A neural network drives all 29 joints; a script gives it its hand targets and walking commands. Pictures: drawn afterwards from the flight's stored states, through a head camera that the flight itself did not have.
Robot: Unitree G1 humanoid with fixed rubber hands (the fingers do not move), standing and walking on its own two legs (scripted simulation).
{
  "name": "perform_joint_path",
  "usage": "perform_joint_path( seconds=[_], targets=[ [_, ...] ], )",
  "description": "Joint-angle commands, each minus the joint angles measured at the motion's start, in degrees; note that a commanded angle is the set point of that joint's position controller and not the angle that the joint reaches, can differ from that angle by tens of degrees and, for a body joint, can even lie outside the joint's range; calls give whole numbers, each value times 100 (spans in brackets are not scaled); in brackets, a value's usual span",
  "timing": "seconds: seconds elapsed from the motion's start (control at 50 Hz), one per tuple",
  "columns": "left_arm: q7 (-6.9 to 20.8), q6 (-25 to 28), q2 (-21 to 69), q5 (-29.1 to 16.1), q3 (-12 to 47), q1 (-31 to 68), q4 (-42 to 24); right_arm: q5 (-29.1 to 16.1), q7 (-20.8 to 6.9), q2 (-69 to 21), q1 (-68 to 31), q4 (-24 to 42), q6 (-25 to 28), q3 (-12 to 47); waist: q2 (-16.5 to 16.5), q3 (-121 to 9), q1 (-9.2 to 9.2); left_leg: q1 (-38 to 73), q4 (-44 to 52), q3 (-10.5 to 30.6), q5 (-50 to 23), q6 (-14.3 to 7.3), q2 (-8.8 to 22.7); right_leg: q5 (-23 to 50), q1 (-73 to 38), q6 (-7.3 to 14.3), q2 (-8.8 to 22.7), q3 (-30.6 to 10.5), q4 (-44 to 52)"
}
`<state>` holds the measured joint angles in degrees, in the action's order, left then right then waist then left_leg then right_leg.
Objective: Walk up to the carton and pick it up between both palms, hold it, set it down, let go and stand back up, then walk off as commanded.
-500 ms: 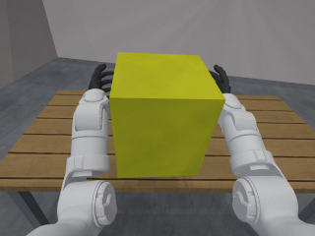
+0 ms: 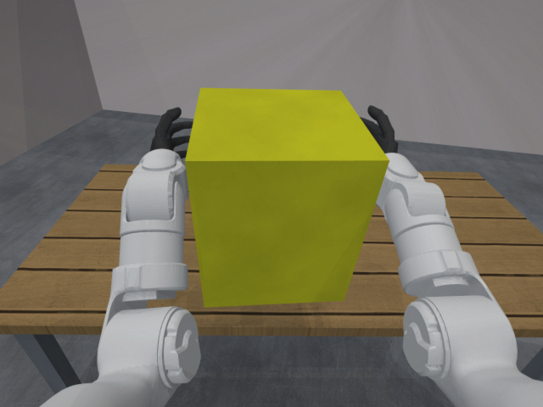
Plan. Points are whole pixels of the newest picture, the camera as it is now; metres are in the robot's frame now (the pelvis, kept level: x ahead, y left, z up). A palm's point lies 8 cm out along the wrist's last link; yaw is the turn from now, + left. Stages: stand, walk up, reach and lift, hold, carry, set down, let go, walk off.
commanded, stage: hold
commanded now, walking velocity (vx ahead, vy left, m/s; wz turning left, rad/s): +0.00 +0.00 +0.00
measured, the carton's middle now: (273, 196) +0.37 -0.01 +0.20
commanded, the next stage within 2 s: none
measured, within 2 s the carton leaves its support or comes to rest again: neither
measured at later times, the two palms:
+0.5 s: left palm (164, 155) +0.37 +0.14 +0.27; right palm (381, 154) +0.37 -0.16 +0.27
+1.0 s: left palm (163, 154) +0.37 +0.14 +0.27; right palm (380, 153) +0.37 -0.16 +0.27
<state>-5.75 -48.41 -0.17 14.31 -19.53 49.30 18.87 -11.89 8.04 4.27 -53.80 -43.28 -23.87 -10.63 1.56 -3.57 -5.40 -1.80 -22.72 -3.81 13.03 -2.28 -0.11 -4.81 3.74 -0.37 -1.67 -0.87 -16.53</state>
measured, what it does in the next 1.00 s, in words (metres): stands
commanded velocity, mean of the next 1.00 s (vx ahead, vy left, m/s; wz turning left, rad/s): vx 0.00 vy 0.00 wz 0.00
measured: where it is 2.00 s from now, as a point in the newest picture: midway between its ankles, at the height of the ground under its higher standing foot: outside the picture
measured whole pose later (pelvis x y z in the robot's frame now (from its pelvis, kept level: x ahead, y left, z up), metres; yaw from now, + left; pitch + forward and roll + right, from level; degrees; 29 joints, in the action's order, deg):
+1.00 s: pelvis +0.00 +0.00 +0.00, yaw +0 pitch -8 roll -1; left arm -5.1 -49.9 -1.1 14.2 -19.5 50.8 19.1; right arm -12.4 8.8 4.8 -55.9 -43.3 -26.4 -10.4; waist 1.1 -3.7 -5.4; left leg -1.8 -22.8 -3.8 13.0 -2.3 -0.1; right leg -4.8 3.7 -0.4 -1.7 -0.9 -16.6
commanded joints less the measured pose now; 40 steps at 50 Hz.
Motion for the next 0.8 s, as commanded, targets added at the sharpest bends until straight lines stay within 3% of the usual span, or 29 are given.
perform_joint_path(
  seconds=[0.0,0.16,0.78],
  targets=[
    [774,301,3337,-1026,2777,5075,-585,-1022,-522,-3486,-5717,1907,-54,2530,-378,-2208,128,-483,497,547,-1058,418,38,323,-1217,110,-251,136,14],
    [848,253,3240,-941,2585,5095,-340,-1003,-522,-3481,-5710,1686,-167,2424,-388,-2033,163,-744,615,540,-719,388,49,173,-1233,111,-231,116,4],
    [918,258,3114,-950,2462,5165,-383,-1139,-447,-3618,-5792,1880,-296,2528,-351,-2175,226,-850,598,524,-775,367,16,308,-1391,71,-231,110,-57]
  ],
)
